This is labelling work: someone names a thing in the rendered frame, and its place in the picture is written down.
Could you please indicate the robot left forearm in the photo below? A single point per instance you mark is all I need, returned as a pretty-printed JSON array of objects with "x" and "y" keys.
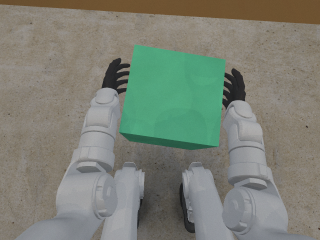
[{"x": 98, "y": 135}]

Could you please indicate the robot right forearm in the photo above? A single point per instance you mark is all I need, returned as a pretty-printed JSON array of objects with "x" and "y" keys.
[{"x": 248, "y": 166}]

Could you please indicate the right robot hand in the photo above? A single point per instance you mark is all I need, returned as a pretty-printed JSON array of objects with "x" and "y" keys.
[{"x": 236, "y": 89}]

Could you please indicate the robot left upper arm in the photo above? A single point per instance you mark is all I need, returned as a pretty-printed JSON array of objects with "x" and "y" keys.
[{"x": 83, "y": 201}]

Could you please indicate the robot right upper arm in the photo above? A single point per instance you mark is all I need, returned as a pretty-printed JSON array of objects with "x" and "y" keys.
[{"x": 256, "y": 215}]

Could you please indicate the left robot thigh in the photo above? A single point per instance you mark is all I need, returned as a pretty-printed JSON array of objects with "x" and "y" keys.
[{"x": 122, "y": 224}]

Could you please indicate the robot thigh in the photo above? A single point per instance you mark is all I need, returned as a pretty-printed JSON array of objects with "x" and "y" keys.
[
  {"x": 199, "y": 188},
  {"x": 122, "y": 224}
]

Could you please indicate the left robot hand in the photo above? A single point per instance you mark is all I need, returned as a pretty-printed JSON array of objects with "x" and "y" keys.
[{"x": 111, "y": 76}]

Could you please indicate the carton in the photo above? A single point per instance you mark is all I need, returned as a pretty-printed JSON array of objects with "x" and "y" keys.
[{"x": 173, "y": 99}]

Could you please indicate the right robot thigh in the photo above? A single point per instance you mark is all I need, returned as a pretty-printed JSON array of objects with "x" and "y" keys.
[{"x": 199, "y": 188}]

